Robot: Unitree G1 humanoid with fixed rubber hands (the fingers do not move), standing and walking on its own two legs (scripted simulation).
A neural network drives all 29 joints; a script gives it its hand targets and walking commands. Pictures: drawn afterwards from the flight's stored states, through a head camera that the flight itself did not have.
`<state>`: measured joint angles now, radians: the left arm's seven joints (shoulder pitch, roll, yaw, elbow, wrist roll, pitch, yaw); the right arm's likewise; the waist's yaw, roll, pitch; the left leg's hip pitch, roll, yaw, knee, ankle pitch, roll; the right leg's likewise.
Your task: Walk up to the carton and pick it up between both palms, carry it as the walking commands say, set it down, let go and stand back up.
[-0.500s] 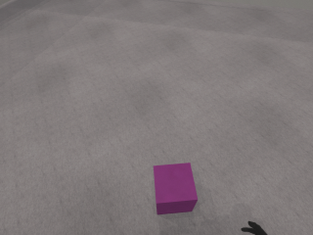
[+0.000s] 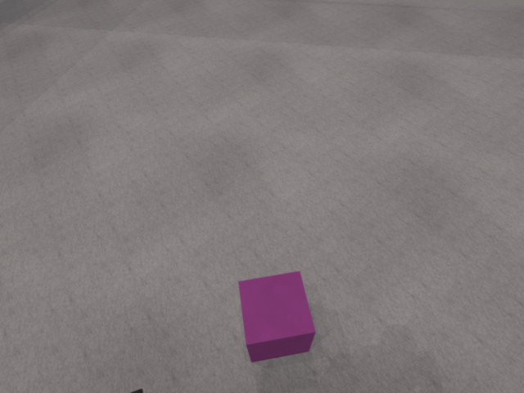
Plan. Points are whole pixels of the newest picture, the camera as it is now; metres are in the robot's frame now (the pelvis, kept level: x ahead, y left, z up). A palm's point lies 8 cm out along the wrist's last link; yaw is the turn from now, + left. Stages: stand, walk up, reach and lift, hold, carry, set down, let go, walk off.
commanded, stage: walk up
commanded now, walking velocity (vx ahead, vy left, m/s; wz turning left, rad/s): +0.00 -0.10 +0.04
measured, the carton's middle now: (274, 317) +0.43 -0.02 -0.65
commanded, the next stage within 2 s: stand in 0.40 s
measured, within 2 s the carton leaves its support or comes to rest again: neither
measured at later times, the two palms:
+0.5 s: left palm out of the picture +0.01 +0.24 -0.14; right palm out of the picture +0.05 -0.24 -0.13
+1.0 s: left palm out of the picture +0.14 +0.22 -0.13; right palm (414, 375) +0.15 -0.23 -0.13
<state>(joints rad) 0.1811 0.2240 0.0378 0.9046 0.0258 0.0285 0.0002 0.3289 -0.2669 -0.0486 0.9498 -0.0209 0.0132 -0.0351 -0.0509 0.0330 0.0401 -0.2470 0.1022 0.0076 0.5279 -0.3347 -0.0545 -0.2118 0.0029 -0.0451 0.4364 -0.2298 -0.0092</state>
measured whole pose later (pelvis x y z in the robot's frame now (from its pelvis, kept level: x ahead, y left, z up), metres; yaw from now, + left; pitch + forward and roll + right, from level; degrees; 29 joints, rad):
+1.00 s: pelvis -0.01 +0.00 -0.02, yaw +2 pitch +12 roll -1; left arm 0.08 0.12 0.04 0.48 0.03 0.48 0.00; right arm 0.07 -0.21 -0.08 0.53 -0.06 0.45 0.08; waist 0.01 0.00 -0.03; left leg -0.57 0.00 0.04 0.71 -0.34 0.03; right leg -0.57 -0.01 -0.03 0.69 -0.32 0.00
